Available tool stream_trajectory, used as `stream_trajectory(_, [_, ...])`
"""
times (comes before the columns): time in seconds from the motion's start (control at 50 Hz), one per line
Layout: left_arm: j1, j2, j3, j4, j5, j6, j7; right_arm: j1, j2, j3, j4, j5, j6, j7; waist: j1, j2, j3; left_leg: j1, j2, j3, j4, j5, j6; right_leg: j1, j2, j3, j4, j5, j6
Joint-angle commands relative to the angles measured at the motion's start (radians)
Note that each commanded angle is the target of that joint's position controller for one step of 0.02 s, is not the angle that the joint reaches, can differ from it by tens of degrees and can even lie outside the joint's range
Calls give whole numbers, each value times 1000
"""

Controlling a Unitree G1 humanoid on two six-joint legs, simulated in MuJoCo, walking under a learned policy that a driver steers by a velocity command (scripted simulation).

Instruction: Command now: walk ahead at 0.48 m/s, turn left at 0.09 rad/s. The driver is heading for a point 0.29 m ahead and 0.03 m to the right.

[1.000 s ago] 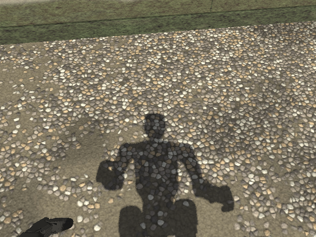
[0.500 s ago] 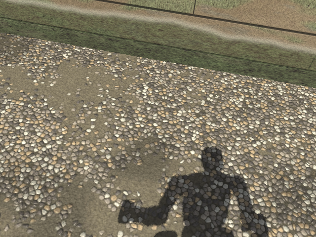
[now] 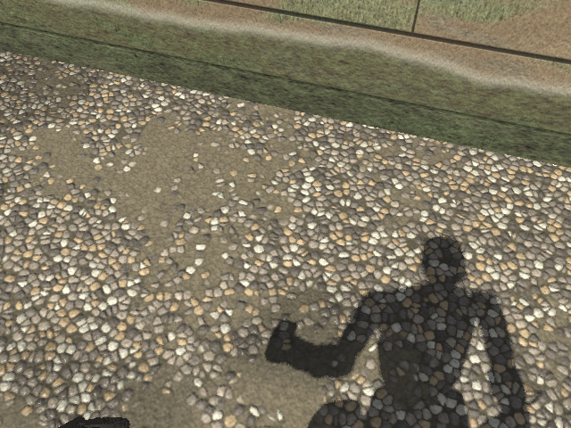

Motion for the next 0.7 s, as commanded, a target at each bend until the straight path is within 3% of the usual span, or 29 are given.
stream_trajectory(0.02, [167,115,32,3,8,11,16,-127,-132,-28,-128,-12,-50,4,102,-67,-77,-490,105,15,143,113,2,451,-312,442,-287,-5,-200])
stream_trajectory(0.04, [146,99,25,0,20,7,18,-115,-120,-31,-125,-18,-45,7,68,-84,-63,-436,131,13,108,146,2,376,-284,390,-314,53,-195])
stream_trajectory(0.06, [137,95,24,2,19,4,18,-94,-99,-27,-118,-15,-38,10,49,-104,-60,-403,138,19,80,157,-2,334,-271,362,-340,85,-201])
stream_trajectory(0.1, [141,106,27,18,3,-6,20,-96,-64,-18,-121,-19,-24,10,30,-108,-34,-400,153,40,5,163,-20,270,-268,298,-383,148,-216])
stream_trajectory(0.16, [129,138,32,32,3,-2,31,-186,-41,-4,-152,-38,-26,8,32,-87,6,-363,136,83,-211,295,-50,204,-227,155,-372,491,-193])
stream_trajectory(0.2, [155,147,32,43,0,7,37,-253,-22,5,-160,-36,-37,18,62,-93,-12,-275,93,119,-384,456,-47,189,-179,81,-350,565,-152])
stream_trajectory(0.24, [207,161,33,65,-7,18,40,-301,-31,2,-169,-30,-40,28,87,-96,-38,-228,63,113,-485,565,-41,244,-190,86,-324,531,-134])
stream_trajectory(0.28, [214,169,34,77,-13,30,44,-320,-57,-8,-180,-31,-41,37,82,-106,-50,-211,56,85,-551,566,-17,308,-220,111,-273,494,-114])
stream_trajectory(0.32, [194,175,35,83,-15,41,48,-284,-87,-23,-170,-41,-42,41,45,-102,-71,-141,43,82,-611,554,13,340,-229,126,-184,466,-83])
stream_trajectory(0.34, [186,165,32,84,-13,46,50,-218,-105,-34,-144,-49,-42,38,13,-89,-99,-42,23,100,-648,585,31,331,-199,117,-97,484,-62])
stream_trajectory(0.36, [218,137,22,84,2,45,50,-162,-157,-49,-133,-56,-45,31,1,-23,-150,97,79,67,-655,877,60,286,-133,81,47,399,-19])
stream_trajectory(0.38, [325,68,-4,79,29,38,45,-115,-207,-51,-145,-82,-39,23,34,154,-288,395,300,-150,-565,1264,184,72,-53,52,320,-19,42])
stream_trajectory(0.4, [421,37,-22,113,12,45,39,-96,-141,-31,-139,-73,-25,26,38,256,-429,495,433,-339,-591,1268,311,-36,-11,108,530,-520,81])
stream_trajectory(0.42, [379,120,-2,122,-6,61,36,-106,-99,-20,-134,-47,-12,35,18,159,-403,416,381,-339,-641,1007,287,-64,-46,157,586,-532,89])
stream_trajectory(0.44, [298,135,5,104,-16,81,42,-174,-88,-15,-136,-36,-4,38,27,96,-287,309,342,-285,-688,801,248,-113,-74,137,595,-485,97])
stream_trajectory(0.46, [243,125,7,96,-10,101,52,-241,-73,-8,-138,-39,0,39,40,54,-205,185,310,-241,-734,655,220,-112,-99,127,559,-438,104])
stream_trajectory(0.5, [238,106,8,97,2,136,69,-340,-92,-13,-138,-59,6,35,90,101,-133,-45,248,-153,-817,457,181,25,-119,108,432,-338,118])
stream_trajectory(0.54, [268,77,2,120,10,143,80,-363,-82,-13,-125,-67,7,29,101,128,-134,-122,207,-78,-837,401,177,131,-102,77,318,-283,120])
stream_trajectory(0.6, [250,67,0,134,16,141,79,-357,-72,-10,-96,-55,12,18,93,110,-146,-139,198,-58,-836,218,168,226,-93,58,145,-116,97])
stream_trajectory(0.64, [244,62,-1,141,33,137,73,-345,-56,-3,-72,-46,19,14,101,91,-118,-191,163,-38,-831,5,114,306,-75,36,22,-22,69])
stream_trajectory(0.66, [227,73,-3,130,44,135,73,-318,-35,5,-52,-48,20,14,96,65,-81,-216,136,-29,-821,-76,65,309,-106,77,-37,-3,46])
stream_trajectory(0.68, [204,120,3,112,41,133,77,-298,-37,4,-43,-54,22,14,69,0,-29,-204,91,4,-772,-90,23,241,-167,141,-107,-75,16])
stream_trajectory(0.7, [167,150,12,128,26,129,78,-276,-32,0,-42,-49,26,10,26,-139,10,-100,35,77,-735,24,-7,70,-159,150,-146,-308,-9])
